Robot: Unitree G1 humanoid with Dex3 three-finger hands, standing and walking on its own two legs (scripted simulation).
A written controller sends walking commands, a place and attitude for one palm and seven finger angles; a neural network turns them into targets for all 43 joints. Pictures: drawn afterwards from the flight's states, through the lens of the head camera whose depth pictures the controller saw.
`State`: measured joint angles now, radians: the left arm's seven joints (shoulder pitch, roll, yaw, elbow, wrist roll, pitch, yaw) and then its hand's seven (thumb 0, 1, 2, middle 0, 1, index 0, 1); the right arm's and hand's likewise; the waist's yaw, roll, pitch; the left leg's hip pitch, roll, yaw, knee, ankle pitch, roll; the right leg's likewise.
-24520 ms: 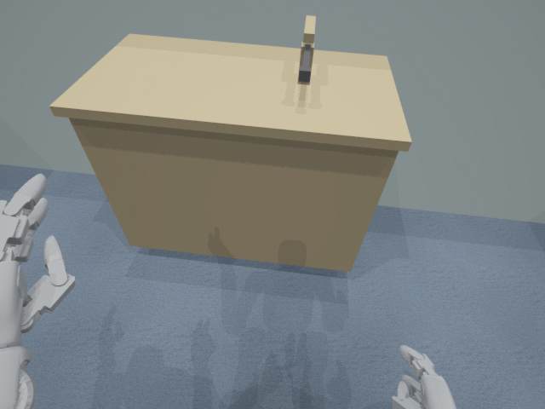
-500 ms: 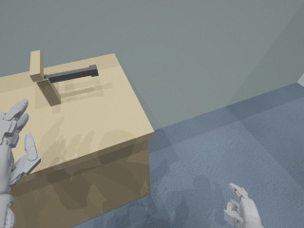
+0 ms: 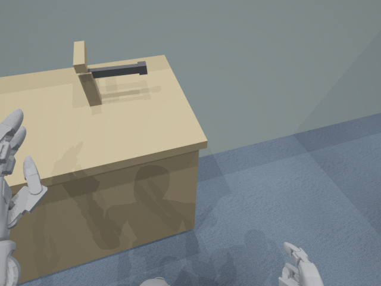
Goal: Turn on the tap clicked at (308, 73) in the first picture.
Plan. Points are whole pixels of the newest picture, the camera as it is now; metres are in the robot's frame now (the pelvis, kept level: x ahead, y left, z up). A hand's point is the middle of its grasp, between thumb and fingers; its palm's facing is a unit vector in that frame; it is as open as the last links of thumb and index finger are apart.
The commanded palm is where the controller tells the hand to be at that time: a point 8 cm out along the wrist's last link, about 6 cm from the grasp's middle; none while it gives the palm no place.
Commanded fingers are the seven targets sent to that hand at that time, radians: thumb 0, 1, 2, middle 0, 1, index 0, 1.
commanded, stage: step back with the hand held close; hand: left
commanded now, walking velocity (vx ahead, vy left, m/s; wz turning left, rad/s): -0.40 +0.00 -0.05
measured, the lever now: (142, 68) +0.67 +0.20 +0.12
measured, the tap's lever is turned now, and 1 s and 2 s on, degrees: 86 86 86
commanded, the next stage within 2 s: stop stepping back and stand still in 0.24 s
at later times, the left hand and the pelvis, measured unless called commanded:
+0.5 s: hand (63, 234) +0.15 +0.18 +0.18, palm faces +0.27 -0.86 -0.44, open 7.4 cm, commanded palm +0.09 +0.23 +0.20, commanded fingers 0.00 0.90 0.90 -0.20 -0.30 -0.20 -0.30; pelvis -0.09 -0.03 +0.02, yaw -4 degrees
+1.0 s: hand (13, 279) +0.10 +0.21 +0.19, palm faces +0.41 -0.84 -0.35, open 7.4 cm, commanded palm +0.04 +0.26 +0.20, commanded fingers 0.00 0.90 0.90 -0.20 -0.30 -0.20 -0.30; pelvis -0.13 -0.02 +0.01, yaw -1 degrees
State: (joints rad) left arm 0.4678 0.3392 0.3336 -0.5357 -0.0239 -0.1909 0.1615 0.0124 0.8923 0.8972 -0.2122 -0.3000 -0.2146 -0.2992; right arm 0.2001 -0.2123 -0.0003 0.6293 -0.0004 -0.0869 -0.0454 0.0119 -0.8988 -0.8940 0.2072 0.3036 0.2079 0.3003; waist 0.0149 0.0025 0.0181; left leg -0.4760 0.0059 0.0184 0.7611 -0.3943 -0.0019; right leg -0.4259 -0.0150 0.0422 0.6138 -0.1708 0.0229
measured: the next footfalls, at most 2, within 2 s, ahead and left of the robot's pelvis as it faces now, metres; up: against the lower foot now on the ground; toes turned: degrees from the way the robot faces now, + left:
right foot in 0.28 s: -0.04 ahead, -0.12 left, +0.00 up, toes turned +0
left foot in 0.58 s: -0.07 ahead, +0.10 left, +0.00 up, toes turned +0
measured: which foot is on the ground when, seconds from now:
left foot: down 0.00-0.30, up 0.32-0.56, down 0.58-1.00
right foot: down 0.00-0.06, up 0.08-0.26, down 0.28-1.00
